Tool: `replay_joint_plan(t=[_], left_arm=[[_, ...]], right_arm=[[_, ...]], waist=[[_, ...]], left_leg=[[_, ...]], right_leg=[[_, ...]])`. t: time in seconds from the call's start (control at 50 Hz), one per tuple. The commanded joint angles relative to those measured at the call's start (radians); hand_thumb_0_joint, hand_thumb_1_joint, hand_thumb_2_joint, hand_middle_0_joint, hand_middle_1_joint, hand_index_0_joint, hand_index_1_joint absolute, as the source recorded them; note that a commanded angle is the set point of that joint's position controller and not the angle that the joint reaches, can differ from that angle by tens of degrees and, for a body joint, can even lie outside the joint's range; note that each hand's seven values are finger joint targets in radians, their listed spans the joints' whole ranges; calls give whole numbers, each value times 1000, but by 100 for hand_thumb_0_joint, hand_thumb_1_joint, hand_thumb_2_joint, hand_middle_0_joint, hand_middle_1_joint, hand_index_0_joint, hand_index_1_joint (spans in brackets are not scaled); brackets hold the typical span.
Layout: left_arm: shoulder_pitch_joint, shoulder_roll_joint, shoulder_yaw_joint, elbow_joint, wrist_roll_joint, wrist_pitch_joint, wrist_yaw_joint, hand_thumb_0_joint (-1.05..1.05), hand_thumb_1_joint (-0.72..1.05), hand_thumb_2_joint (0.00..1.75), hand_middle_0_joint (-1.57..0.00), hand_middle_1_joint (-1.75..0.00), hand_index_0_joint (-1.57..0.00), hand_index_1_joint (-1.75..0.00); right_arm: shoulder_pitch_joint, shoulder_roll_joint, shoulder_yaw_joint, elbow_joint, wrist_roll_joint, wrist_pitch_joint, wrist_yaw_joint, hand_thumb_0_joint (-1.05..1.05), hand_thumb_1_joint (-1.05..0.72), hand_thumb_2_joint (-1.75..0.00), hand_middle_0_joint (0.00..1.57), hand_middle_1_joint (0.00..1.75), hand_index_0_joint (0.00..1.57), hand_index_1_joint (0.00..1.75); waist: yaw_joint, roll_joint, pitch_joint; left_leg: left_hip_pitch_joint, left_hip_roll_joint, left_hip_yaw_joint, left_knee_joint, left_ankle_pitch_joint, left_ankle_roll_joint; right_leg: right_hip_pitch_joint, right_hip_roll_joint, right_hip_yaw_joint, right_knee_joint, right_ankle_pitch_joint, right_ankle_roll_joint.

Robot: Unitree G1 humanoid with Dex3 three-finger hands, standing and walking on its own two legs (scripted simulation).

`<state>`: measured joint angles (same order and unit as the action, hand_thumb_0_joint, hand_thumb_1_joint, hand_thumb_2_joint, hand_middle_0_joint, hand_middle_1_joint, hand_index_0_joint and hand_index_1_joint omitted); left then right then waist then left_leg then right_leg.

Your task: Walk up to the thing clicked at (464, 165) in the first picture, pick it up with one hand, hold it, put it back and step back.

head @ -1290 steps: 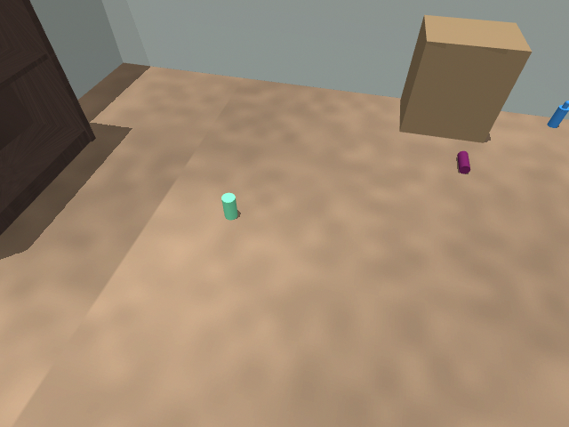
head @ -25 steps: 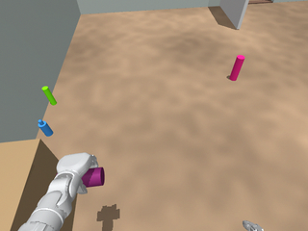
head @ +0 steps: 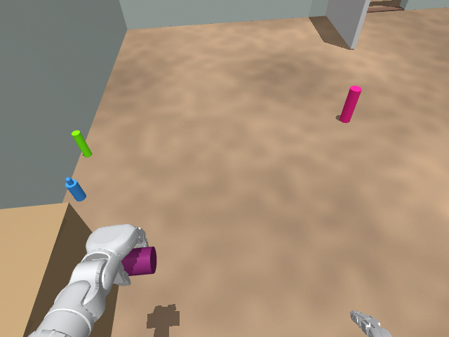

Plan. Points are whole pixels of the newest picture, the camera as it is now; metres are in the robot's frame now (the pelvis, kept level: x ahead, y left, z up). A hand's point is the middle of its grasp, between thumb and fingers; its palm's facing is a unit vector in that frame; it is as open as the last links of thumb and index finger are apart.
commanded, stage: hold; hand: left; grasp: from above
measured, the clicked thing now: (121, 262) +0.30 +0.23 -0.08
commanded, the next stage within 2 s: crouch in 0.94 s
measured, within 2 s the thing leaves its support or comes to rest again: neither
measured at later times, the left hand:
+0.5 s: hand (120, 263) +0.28 +0.22 -0.04, palm faces -0.45 -0.07 -0.89, open 8.2 cm
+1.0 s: hand (120, 262) +0.29 +0.22 -0.03, palm faces -0.45 -0.07 -0.89, open 8.2 cm
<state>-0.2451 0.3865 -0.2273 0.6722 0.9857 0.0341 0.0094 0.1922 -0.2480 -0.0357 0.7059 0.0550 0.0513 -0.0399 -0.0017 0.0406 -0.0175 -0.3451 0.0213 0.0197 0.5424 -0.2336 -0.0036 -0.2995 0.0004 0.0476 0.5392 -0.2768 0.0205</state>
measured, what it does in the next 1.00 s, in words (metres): stands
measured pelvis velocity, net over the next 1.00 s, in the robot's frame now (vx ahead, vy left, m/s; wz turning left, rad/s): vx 0.00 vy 0.00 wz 0.00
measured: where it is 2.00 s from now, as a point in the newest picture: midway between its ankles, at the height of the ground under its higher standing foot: outside the picture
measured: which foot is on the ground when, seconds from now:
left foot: down 0.00-1.00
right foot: down 0.00-1.00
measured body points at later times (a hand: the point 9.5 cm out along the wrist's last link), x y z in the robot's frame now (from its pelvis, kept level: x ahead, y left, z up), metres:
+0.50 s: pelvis +0.00 +0.00 +0.00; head +0.00 -0.02 +0.45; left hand +0.30 +0.22 +0.02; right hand +0.15 -0.25 -0.11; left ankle +0.03 +0.12 -0.73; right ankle +0.00 -0.13 -0.73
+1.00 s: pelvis +0.00 +0.00 +0.01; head +0.01 -0.02 +0.45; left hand +0.31 +0.22 +0.02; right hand +0.15 -0.25 -0.11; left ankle +0.03 +0.12 -0.73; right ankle +0.00 -0.13 -0.73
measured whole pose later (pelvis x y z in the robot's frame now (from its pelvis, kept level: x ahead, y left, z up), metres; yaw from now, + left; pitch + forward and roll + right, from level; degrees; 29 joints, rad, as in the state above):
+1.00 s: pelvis +0.00 +0.00 +0.01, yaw +0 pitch +0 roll +0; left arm -0.23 0.39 -0.23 0.62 0.98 0.03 -0.04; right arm 0.17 -0.25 -0.03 0.70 0.06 0.06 -0.06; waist 0.01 0.05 0.00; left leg -0.28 0.02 0.02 0.47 -0.20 -0.01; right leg -0.24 0.00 0.05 0.48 -0.25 0.02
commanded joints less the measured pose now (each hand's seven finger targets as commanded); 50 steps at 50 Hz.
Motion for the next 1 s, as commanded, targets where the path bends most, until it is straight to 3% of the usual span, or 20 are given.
replay_joint_plan(t=[0.0, 0.1, 0.32, 0.4, 0.44, 0.48, 0.52, 0.6, 0.64, 0.68, 0.74, 0.84, 0.98], left_arm=[[-378, 220, 111, -244, 7, -5, 41, 0, 82, 50, -110, -52, -114, -48], [-371, 225, 115, -255, 6, -3, 31, 0, 80, 52, -110, -51, -113, -47], [-372, 216, 104, -284, -3, -4, -7, 0, 79, 47, -108, -51, -112, -47], [-330, 216, 110, -269, -4, -5, -7, 0, 76, 47, -107, -50, -111, -46], [-344, 239, 134, -269, 1, -6, -1, 0, 78, 49, -108, -52, -112, -48], [-345, 209, 107, -262, 3, -6, -2, 0, 77, 49, -107, -51, -111, -47], [-367, 239, 131, -283, 3, -11, 1, 0, 76, 48, -107, -50, -111, -46], [-391, 235, 123, -295, 1, -7, 2, 0, 78, 51, -109, -51, -113, -48], [-333, 200, 102, -265, -9, -2, -2, 0, 79, 49, -110, -50, -113, -46], [-335, 230, 125, -269, -5, -5, -5, 0, 75, 47, -106, -49, -110, -46], [-371, 225, 110, -287, 0, -11, -13, 0, 73, 48, -105, -49, -108, -46], [-333, 214, 110, -282, -4, -10, -10, 0, 77, 50, -107, -51, -111, -47], [-378, 241, 135, -277, 10, -10, 9, 0, 75, 49, -106, -51, -110, -47]], right_arm=[[-79, -138, -38, -134, 4, -43, -13, 0, -89, -90, 20, 30, 20, 30], [-90, -136, -35, -135, 5, -43, -17, 0, -89, -89, 20, 30, 20, 30], [-116, -126, -25, -154, 11, -42, -22, 0, -89, -90, 20, 30, 20, 30], [-124, -128, -24, -155, 11, -41, -23, 0, -90, -90, 20, 30, 20, 30], [-123, -130, -24, -153, 9, -40, -23, 0, -90, -90, 20, 30, 20, 30], [-121, -128, -26, -150, 10, -40, -23, 0, -90, -90, 20, 30, 20, 30], [-119, -133, -28, -148, 10, -40, -24, 0, -90, -90, 20, 30, 20, 30], [-116, -127, -25, -141, 9, -40, -26, 0, -90, -90, 20, 30, 20, 30], [-122, -127, -24, -148, 11, -41, -25, 0, -90, -90, 20, 30, 20, 30], [-120, -132, -28, -147, 12, -38, -25, 0, -89, -90, 20, 30, 20, 30], [-125, -126, -25, -150, 11, -38, -27, 0, -90, -90, 20, 30, 20, 30], [-125, -127, -26, -151, 12, -35, -27, 0, -90, -90, 20, 30, 20, 30], [-115, -128, -29, -146, 10, -32, -26, 0, -90, -90, 20, 30, 20, 30]], waist=[[-2, 4, -265], [4, -1, -278], [5, 3, -241], [16, -11, -239], [16, -1, -231], [4, 4, -244], [10, 9, -263], [6, 2, -272], [8, -17, -242], [13, -10, -248], [8, 5, -243], [16, -12, -253], [10, 11, -268]], left_leg=[[183, -28, 5, -65, 156, 10], [204, -27, 8, -70, 183, 13], [212, -30, 15, -101, 140, 16], [211, -30, 12, -104, 145, 14], [206, -29, 13, -107, 133, 14], [226, -26, 11, -108, 151, 12], [234, -25, 9, -104, 176, 11], [241, -32, 19, -98, 188, 18], [230, -31, 17, -104, 171, 17], [227, -30, 14, -109, 176, 16], [234, -29, 15, -113, 173, 15], [237, -29, 14, -110, 195, 15], [247, -30, 17, -110, 197, 15]], right_leg=[[18, 36, -22, -89, 153, -23], [33, 36, -23, -93, 177, -21], [31, 31, -23, -125, 134, -22], [40, 33, -28, -125, 129, -24], [41, 32, -27, -129, 119, -24], [37, 34, -27, -121, 138, -26], [42, 35, -30, -116, 158, -26], [53, 29, -23, -128, 185, -20], [50, 29, -26, -134, 164, -20], [55, 30, -28, -133, 165, -23], [44, 32, -29, -134, 162, -24], [59, 32, -32, -130, 180, -24], [55, 30, -29, -130, 187, -25]])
